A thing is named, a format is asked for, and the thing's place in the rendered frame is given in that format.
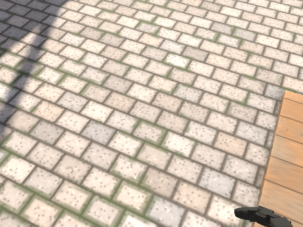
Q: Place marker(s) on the right robot hand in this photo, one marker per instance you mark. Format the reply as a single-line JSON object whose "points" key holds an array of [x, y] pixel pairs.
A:
{"points": [[262, 216]]}

